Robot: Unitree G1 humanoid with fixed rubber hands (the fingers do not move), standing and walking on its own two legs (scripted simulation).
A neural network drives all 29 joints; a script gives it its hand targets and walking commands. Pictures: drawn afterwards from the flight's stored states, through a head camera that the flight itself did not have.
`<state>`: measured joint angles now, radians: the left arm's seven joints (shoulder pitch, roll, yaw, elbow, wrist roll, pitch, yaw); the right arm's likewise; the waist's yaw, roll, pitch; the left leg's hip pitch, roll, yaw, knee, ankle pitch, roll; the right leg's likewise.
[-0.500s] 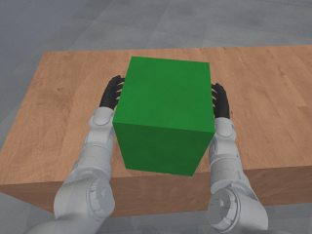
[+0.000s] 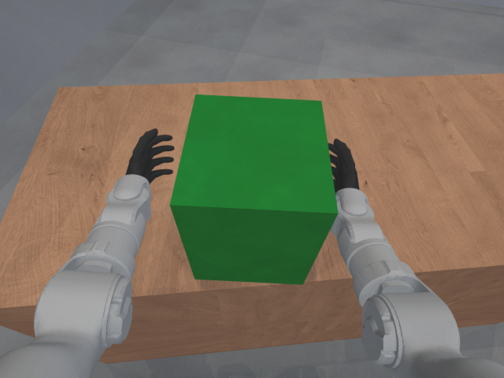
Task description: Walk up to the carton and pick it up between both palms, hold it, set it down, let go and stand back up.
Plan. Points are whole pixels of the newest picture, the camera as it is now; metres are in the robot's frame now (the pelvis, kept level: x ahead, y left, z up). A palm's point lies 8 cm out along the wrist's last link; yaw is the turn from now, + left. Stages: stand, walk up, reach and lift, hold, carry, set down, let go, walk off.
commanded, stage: set down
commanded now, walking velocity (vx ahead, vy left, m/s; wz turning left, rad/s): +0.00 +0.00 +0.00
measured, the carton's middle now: (253, 196) +0.41 -0.01 +0.03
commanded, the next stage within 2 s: none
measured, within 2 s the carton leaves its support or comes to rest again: neither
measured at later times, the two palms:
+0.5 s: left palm (111, 138) +0.43 +0.19 +0.15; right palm (379, 160) +0.39 -0.19 +0.13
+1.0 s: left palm (80, 100) +0.43 +0.20 +0.22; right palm (408, 124) +0.39 -0.21 +0.20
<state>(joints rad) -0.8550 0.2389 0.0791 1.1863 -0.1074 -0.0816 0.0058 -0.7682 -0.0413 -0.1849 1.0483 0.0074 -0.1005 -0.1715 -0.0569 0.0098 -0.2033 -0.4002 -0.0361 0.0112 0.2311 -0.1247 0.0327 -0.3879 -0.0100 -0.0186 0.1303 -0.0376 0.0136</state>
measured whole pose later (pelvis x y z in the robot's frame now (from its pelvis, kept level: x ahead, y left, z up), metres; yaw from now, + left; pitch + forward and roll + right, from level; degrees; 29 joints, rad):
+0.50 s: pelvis -0.03 +0.00 +0.00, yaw -1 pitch +11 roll +0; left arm -1.01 0.40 -0.02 1.09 -0.26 0.18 -0.02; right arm -0.90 -0.15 -0.12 0.88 0.12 0.24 -0.17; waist -0.06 0.01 -0.13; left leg -0.33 -0.04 0.04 0.25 -0.11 0.05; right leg -0.34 -0.01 0.01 0.17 -0.03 0.01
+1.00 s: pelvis -0.03 -0.01 +0.00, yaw +0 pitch +7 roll +0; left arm -1.08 0.51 0.01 0.91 -0.29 0.47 -0.06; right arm -0.99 -0.22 -0.09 0.73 0.22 0.50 -0.21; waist -0.08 -0.01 -0.09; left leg -0.22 -0.03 0.01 0.19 -0.08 0.03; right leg -0.22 0.00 -0.02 0.10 0.00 0.00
